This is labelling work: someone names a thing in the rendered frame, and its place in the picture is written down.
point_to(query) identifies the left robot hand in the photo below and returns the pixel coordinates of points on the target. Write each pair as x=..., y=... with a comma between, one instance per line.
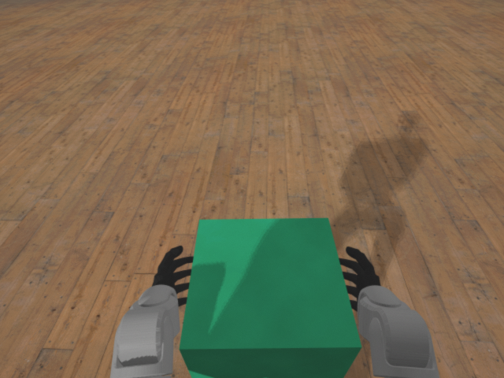
x=166, y=275

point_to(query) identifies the robot left forearm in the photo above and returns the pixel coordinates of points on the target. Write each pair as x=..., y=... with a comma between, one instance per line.
x=143, y=345

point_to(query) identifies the right robot hand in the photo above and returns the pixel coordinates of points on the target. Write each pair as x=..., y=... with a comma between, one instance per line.
x=365, y=274

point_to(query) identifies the robot right forearm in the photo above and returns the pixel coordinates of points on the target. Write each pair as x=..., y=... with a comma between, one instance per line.
x=400, y=342

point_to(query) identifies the carton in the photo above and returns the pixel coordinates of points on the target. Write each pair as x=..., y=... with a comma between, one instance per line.
x=267, y=299

